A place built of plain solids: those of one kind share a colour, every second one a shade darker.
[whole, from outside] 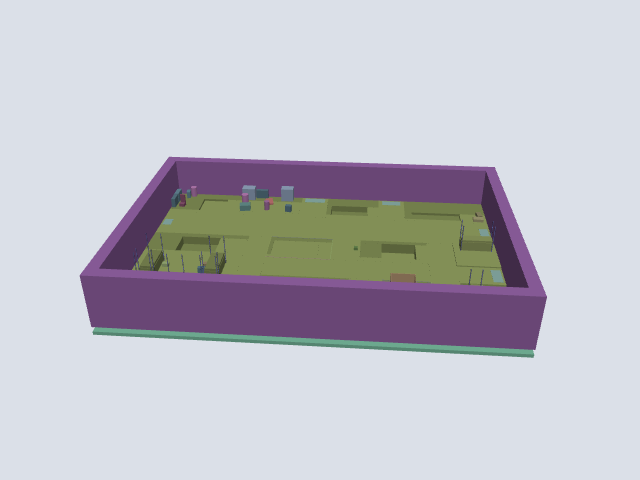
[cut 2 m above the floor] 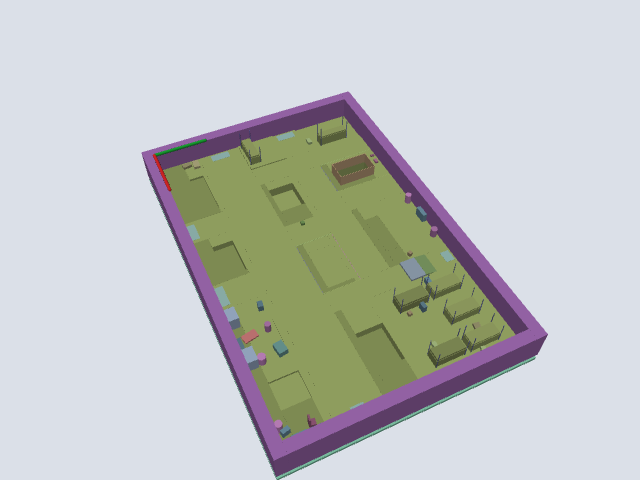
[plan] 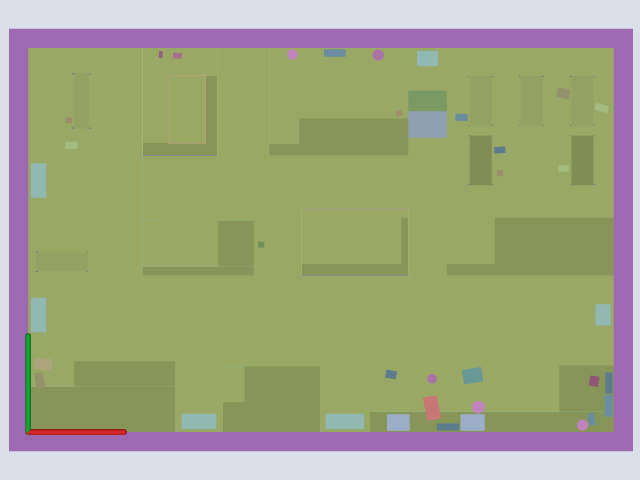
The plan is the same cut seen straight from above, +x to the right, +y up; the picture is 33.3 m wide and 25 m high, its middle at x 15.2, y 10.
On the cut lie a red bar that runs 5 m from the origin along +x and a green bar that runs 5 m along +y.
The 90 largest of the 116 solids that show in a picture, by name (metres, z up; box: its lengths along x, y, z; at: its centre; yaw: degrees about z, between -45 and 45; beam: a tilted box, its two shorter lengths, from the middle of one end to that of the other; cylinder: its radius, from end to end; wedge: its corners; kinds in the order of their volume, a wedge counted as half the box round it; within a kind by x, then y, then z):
{
 "floor_1": {"box": [2.4, 1.33, 1.32], "at": [1.2, 3.02, -0.66]},
 "floor_2": {"box": [3.65, 3.7, 1.1], "at": [1.82, 10.0, -0.45]},
 "floor_3": {"box": [3.65, 2.5, 1.0], "at": [1.82, 13.1, -0.5]},
 "floor_4": {"box": [3.65, 5.65, 0.84], "at": [1.82, 17.18, -0.58]},
 "floor_5": {"box": [7.65, 2.35, 1.32], "at": [3.83, 1.18, -0.66]},
 "floor_6": {"box": [7.65, 0.37, 1.32], "at": [3.83, 3.87, -0.66]},
 "floor_7": {"box": [4.57, 1.33, 1.1], "at": [4.68, 3.02, -0.77]},
 "floor_8": {"box": [2.3, 11.85, 1.0], "at": [4.8, 14.07, -0.5]},
 "floor_9": {"box": [1.0, 2.41, 1.32], "at": [6.45, 9.8, -0.66]},
 "floor_10": {"box": [1.4, 3.49, 1.32], "at": [6.65, 16.8, -0.66]},
 "floor_11": {"box": [0.68, 1.33, 1.32], "at": [7.31, 3.02, -0.66]},
 "floor_12": {"box": [3.9, 0.65, 1.32], "at": [7.9, 14.72, -0.66]},
 "floor_13": {"box": [3.9, 1.46, 1.32], "at": [7.9, 19.27, -0.66]},
 "floor_14": {"box": [1.87, 3.49, 0.24], "at": [8.29, 16.8, -1.2]},
 "floor_15": {"box": [2.95, 2.41, 0.41], "at": [8.43, 9.8, -1.11]},
 "floor_16": {"box": [5.8, 0.45, 1.32], "at": [8.85, 8.38, -0.66]},
 "floor_17": {"box": [5.8, 0.59, 1.32], "at": [8.85, 11.3, -0.66]},
 "floor_18": {"box": [2.5, 4.05, 1.0], "at": [8.9, 2.02, -0.5]},
 "floor_19": {"box": [0.63, 3.49, 1.32], "at": [9.54, 16.8, -0.66]},
 "floor_20": {"box": [1.1, 1.87, 1.32], "at": [10.7, 2.48, -0.66]},
 "floor_21": {"box": [1.85, 2.41, 1.32], "at": [10.82, 9.8, -0.66]},
 "floor_22": {"box": [2.7, 5.6, 1.0], "at": [11.2, 17.2, -0.5]},
 "floor_23": {"box": [5.05, 1.55, 1.32], "at": [12.68, 0.78, -0.66]},
 "floor_24": {"box": [5.05, 0.63, 1.32], "at": [12.68, 3.73, -0.66]},
 "floor_25": {"box": [13.85, 2.8, 1.0], "at": [12.88, 13.0, -0.5]},
 "floor_26": {"box": [3.49, 1.87, 0.72], "at": [12.99, 2.48, -0.96]},
 "floor_27": {"box": [2.5, 3.45, 1.0], "at": [13.0, 9.88, -0.5]},
 "floor_28": {"box": [1.55, 1.33, 1.32], "at": [13.32, 15.66, -0.66]},
 "floor_29": {"box": [1.15, 2.41, 1.32], "at": [14.82, 9.96, -0.66]},
 "floor_30": {"box": [0.46, 1.87, 1.32], "at": [14.97, 2.48, -0.66]},
 "floor_31": {"box": [30.5, 4.1, 1.0], "at": [15.25, 6.1, -0.5]},
 "floor_32": {"box": [4.03, 1.33, 1.32], "at": [16.11, 15.66, -0.66]},
 "floor_33": {"box": [7.25, 0.6, 1.32], "at": [16.18, 14.7, -0.66]},
 "floor_34": {"box": [7.25, 3.67, 1.32], "at": [16.18, 18.16, -0.66]},
 "floor_35": {"box": [2.6, 4.05, 1.0], "at": [16.5, 2.02, -0.5]},
 "floor_36": {"box": [5.55, 0.6, 1.32], "at": [17.02, 8.45, -0.66]},
 "floor_37": {"box": [5.55, 0.44, 1.32], "at": [17.02, 11.38, -0.66]},
 "floor_38": {"box": [4.03, 2.41, 1.32], "at": [17.41, 9.96, -0.66]},
 "floor_39": {"box": [1.67, 1.33, 1.32], "at": [18.96, 15.66, -0.66]},
 "floor_40": {"box": [0.37, 2.41, 1.32], "at": [19.61, 9.96, -0.66]},
 "floor_41": {"box": [2.0, 11.85, 1.0], "at": [20.8, 14.07, -0.5]},
 "floor_42": {"box": [7.45, 2.41, 1.32], "at": [21.52, 2.25, -0.66]},
 "floor_43": {"box": [2.5, 2.41, 1.32], "at": [23.05, 9.96, -0.66]},
 "floor_44": {"box": [12.7, 1.05, 1.32], "at": [24.15, 0.53, -0.66]},
 "floor_45": {"box": [12.7, 0.59, 1.32], "at": [24.15, 3.75, -0.66]},
 "floor_46": {"box": [3.49, 2.41, 0.57], "at": [26.05, 9.96, -1.03]},
 "floor_47": {"box": [8.7, 0.6, 1.32], "at": [26.15, 8.45, -0.66]},
 "floor_48": {"box": [8.7, 8.84, 1.32], "at": [26.15, 15.58, -0.66]},
 "floor_49": {"box": [2.41, 2.41, 1.12], "at": [26.45, 2.25, -0.76]},
 "floor_50": {"box": [2.84, 2.41, 1.32], "at": [29.08, 2.25, -0.66]},
 "floor_51": {"box": [2.71, 2.41, 1.32], "at": [29.14, 9.96, -0.66]},
 "wall_1": {"box": [1.0, 20.0, 4.6], "at": [-0.5, 10.0, 1.3]},
 "wall_2": {"box": [32.5, 1.0, 4.6], "at": [15.25, -0.5, 1.3]},
 "wall_3": {"box": [32.5, 1.0, 4.6], "at": [15.25, 20.5, 1.3]},
 "wall_4": {"box": [1.0, 20.0, 4.6], "at": [31.0, 10.0, 1.3]},
 "floor_base_1": {"box": [32.5, 22.0, 0.3], "at": [15.25, 10.0, -1.57]},
 "piece_1": {"box": [2.7, 0.95, 0.82], "at": [1.75, 8.88, 0.51]},
 "piece_2": {"box": [2.62, 0.87, 0.17], "at": [1.75, 8.88, 1.0]},
 "piece_3": {"box": [0.8, 2.9, 0.94], "at": [2.78, 17.25, 0.31]},
 "piece_4": {"box": [0.72, 2.82, 0.14], "at": [2.78, 17.25, 0.85]},
 "piece_5": {"box": [1.15, 2.6, 0.8], "at": [23.57, 14.14, 0.4]},
 "piece_6": {"box": [1.07, 2.52, 0.2], "at": [23.57, 14.14, 0.9]},
 "piece_7": {"box": [1.15, 2.6, 0.8], "at": [23.57, 17.25, 0.4]},
 "piece_8": {"box": [1.07, 2.52, 0.12], "at": [23.57, 17.25, 0.86]},
 "piece_9": {"box": [1.15, 2.6, 0.8], "at": [26.22, 17.25, 0.4]},
 "piece_10": {"box": [1.07, 2.52, 0.14], "at": [26.22, 17.25, 0.87]},
 "piece_11": {"box": [1.15, 2.6, 0.8], "at": [28.87, 14.14, 0.4]},
 "piece_12": {"box": [1.07, 2.52, 0.19], "at": [28.87, 14.14, 0.9]},
 "piece_13": {"box": [1.15, 2.6, 0.8], "at": [28.87, 17.25, 0.4]},
 "piece_14": {"box": [1.07, 2.52, 0.15], "at": [28.87, 17.25, 0.88]},
 "pallet_load_1": {"box": [1.19, 0.85, 1.29], "at": [19.28, 0.49, 0.65]},
 "pallet_load_2": {"box": [1.27, 0.86, 1.21], "at": [23.15, 0.5, 0.6]},
 "crate_stack_1": {"box": [1.13, 0.39, 0.86], "at": [15.98, 19.73, 0.43]},
 "crate_stack_2": {"box": [0.57, 0.43, 0.62], "at": [18.9, 3.0, 0.31], "yaw": -8.3},
 "crate_stack_3": {"box": [1.18, 0.37, 0.86], "at": [21.86, 0.26, 0.43]},
 "crate_stack_4": {"box": [0.36, 0.64, 0.65], "at": [29.34, 0.67, 0.33], "yaw": 11.7},
 "crate_stack_5": {"box": [0.42, 1.15, 0.92], "at": [30.22, 1.37, 0.46]},
 "crate_stack_6": {"box": [0.38, 1.1, 0.89], "at": [30.24, 2.56, 0.45]},
 "barrel_1": {"cylinder": 0.27, "from": [13.77, 19.66, 0.0], "to": [13.77, 19.66, 0.93]},
 "barrel_2": {"cylinder": 0.29, "from": [18.24, 19.64, 0.0], "to": [18.24, 19.64, 0.82]},
 "barrel_3": {"cylinder": 0.25, "from": [21.04, 2.77, 0.0], "to": [21.04, 2.77, 0.86]},
 "barrel_4": {"cylinder": 0.33, "from": [23.45, 1.29, 0.0], "to": [23.45, 1.29, 0.8]},
 "barrel_5": {"cylinder": 0.29, "from": [28.88, 0.36, 0.0], "to": [28.88, 0.36, 0.95]},
 "step_hump_1": {"box": [2.0, 1.4, 0.23], "at": [20.8, 16.01, 0.07]},
 "sack_pile_1": {"box": [1.02, 0.76, 0.56], "at": [23.15, 2.94, 0.28], "yaw": 8.8},
 "rail_1": {"box": [0.04, 3.49, 1.1], "at": [7.33, 16.8, 0.55]},
 "rail_2": {"box": [0.04, 3.49, 1.1], "at": [9.24, 16.8, 0.55]},
 "ramp_hump_ramp_1": {"wedge": [[19.8, 16.71, -0.05], [19.8, 16.71, 0.18], [19.8, 17.79, -0.05], [19.8, 17.79, 0.0], [21.8, 16.71, -0.05], [21.8, 16.71, 0.18], [21.8, 17.79, -0.05], [21.8, 17.79, 0.0]]},
 "pallet_1": {"box": [0.73, 1.22, 0.2], "at": [21.03, 1.25, 0.05], "yaw": 12.0},
 "sack_1": {"box": [0.95, 0.59, 0.27], "at": [0.78, 3.54, 0.14], "yaw": -3.6}
}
